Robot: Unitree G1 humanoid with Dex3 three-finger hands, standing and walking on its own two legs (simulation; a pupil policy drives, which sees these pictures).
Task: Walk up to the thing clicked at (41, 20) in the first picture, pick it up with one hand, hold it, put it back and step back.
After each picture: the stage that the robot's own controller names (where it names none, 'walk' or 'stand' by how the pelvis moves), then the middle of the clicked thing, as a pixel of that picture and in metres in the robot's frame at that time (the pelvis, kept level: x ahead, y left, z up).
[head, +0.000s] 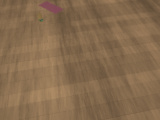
stand; (40, 18) +1.93 +0.63 -0.72
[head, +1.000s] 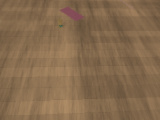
walk; (60, 23) +1.86 +0.30 -0.70
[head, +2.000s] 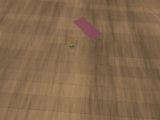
walk; (71, 43) +1.28 +0.14 -0.71
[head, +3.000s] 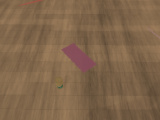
walk; (59, 83) +0.80 +0.22 -0.71
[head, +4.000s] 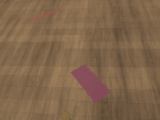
walk; (66, 118) +0.50 +0.21 -0.70
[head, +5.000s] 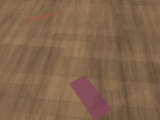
stand; out of the picture +0.34 +0.16 -0.71
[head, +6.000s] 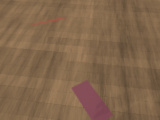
stand; out of the picture +0.34 +0.16 -0.72
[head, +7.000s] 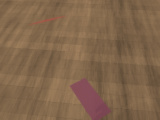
stand; out of the picture +0.36 +0.18 -0.73
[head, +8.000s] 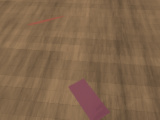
stand; out of the picture +0.35 +0.19 -0.73
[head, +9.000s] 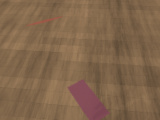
stand; out of the picture +0.34 +0.19 -0.73
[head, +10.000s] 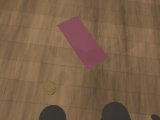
go down; (50, 88) +0.41 +0.16 -0.49
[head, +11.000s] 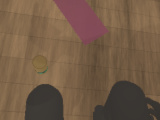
go down; (40, 65) +0.45 +0.17 -0.33
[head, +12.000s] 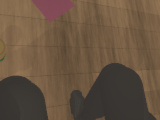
close in; out of the picture +0.44 +0.21 -0.24
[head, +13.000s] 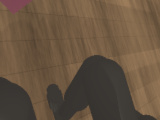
close; out of the picture +0.44 +0.23 -0.23
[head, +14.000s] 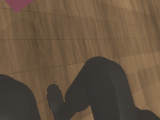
lift; out of the picture +0.42 +0.22 -0.24
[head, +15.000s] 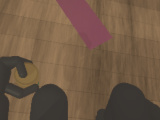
lift; (28, 79) +0.33 +0.20 -0.07
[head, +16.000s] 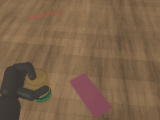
hold; (39, 87) +0.33 +0.16 +0.05
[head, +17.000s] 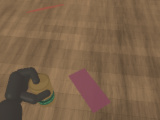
hold; (43, 91) +0.33 +0.16 +0.01
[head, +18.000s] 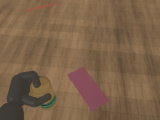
crouch; (44, 94) +0.32 +0.15 -0.01
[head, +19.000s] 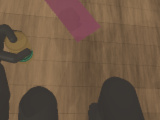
crouch; (20, 49) +0.46 +0.17 -0.10
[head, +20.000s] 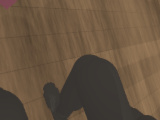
lower; out of the picture +0.45 +0.24 -0.24
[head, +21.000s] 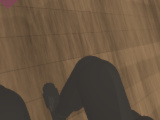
lower; out of the picture +0.45 +0.25 -0.24
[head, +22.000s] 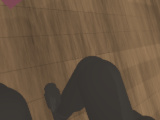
lower; out of the picture +0.45 +0.25 -0.24
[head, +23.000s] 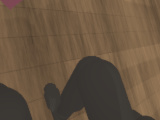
lower; out of the picture +0.45 +0.25 -0.24
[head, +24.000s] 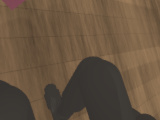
open; out of the picture +0.44 +0.24 -0.24
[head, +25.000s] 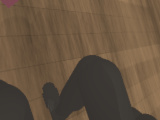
withdraw; out of the picture +0.44 +0.24 -0.24
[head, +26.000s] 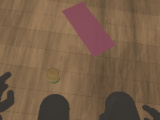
walk; (53, 76) +0.45 +0.15 -0.42
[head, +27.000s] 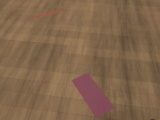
stand; out of the picture +0.37 +0.14 -0.66
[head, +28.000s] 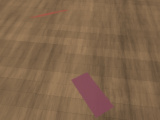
stand; out of the picture +0.38 +0.15 -0.67
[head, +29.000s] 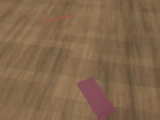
stand; out of the picture +0.39 +0.14 -0.71
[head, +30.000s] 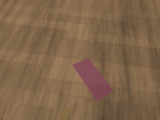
walk; (65, 115) +0.43 +0.12 -0.70
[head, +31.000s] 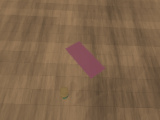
walk; (64, 93) +0.57 +0.14 -0.70
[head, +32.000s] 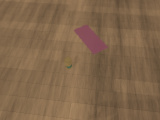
walk; (68, 63) +0.89 +0.18 -0.69
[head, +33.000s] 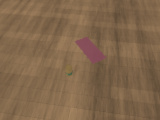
stand; (68, 70) +0.96 +0.16 -0.71
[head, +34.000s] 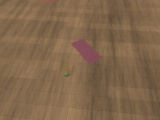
stand; (66, 71) +0.99 +0.19 -0.72
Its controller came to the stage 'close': yes
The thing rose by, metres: 0.72
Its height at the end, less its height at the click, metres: +0.00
